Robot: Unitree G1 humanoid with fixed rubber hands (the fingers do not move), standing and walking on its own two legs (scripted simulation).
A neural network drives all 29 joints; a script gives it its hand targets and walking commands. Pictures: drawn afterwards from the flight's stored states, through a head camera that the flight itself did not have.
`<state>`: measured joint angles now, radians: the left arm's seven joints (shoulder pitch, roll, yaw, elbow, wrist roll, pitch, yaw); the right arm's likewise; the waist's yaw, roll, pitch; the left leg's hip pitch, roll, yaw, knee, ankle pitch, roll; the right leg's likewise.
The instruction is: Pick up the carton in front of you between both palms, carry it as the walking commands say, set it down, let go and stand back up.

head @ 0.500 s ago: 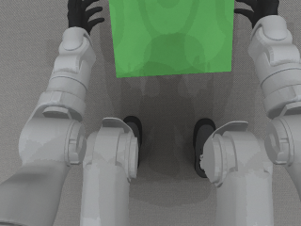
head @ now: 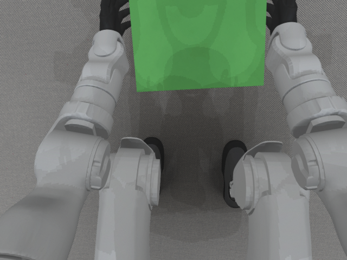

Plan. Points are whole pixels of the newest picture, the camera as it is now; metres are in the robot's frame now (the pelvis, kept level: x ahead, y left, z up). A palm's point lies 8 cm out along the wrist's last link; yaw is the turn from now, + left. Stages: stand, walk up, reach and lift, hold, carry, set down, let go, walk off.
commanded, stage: reach and lift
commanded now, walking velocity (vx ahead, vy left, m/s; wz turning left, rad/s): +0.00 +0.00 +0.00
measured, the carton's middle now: (194, 40) +0.51 +0.01 -0.25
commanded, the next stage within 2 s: none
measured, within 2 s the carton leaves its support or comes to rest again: leaves its support in 0.24 s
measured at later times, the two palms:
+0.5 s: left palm (89, 18) +0.50 +0.16 -0.08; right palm (313, 12) +0.51 -0.14 -0.08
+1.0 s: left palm out of the picture +0.47 +0.16 +0.09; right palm out of the picture +0.47 -0.14 +0.09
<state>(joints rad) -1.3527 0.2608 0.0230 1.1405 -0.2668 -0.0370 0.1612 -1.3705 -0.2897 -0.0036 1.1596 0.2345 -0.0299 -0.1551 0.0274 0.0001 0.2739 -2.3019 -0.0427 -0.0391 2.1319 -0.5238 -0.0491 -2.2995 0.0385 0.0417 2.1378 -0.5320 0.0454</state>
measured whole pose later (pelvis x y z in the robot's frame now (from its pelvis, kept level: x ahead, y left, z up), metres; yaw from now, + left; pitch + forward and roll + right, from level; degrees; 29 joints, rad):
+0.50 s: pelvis +0.00 +0.00 +0.01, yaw +0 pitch +38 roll +0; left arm -1.08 0.14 0.26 0.82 -0.10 0.19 0.15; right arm -1.11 -0.14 -0.19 0.85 0.08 0.20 -0.15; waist 0.02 0.00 0.03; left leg -2.23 -0.09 -0.07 2.12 -0.56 -0.08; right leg -2.23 0.10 0.07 2.12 -0.56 0.08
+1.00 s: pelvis +0.02 +0.00 +0.15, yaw +0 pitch +41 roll +0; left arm -0.86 -0.02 0.41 0.67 0.13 0.30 0.08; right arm -0.85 0.02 -0.38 0.67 -0.15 0.31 -0.07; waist 0.01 0.00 -0.21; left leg -1.87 -0.12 -0.10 1.67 -0.51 -0.07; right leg -1.87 0.11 0.10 1.68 -0.52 0.06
